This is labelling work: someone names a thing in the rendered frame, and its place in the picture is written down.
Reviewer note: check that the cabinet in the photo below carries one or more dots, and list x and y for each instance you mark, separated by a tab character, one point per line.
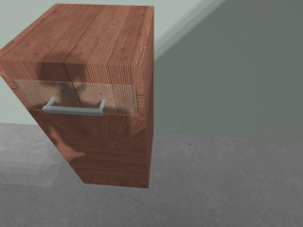
92	43

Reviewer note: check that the drawer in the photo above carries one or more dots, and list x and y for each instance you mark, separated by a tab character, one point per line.
120	98

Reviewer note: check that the handle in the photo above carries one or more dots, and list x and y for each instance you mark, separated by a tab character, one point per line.
49	109

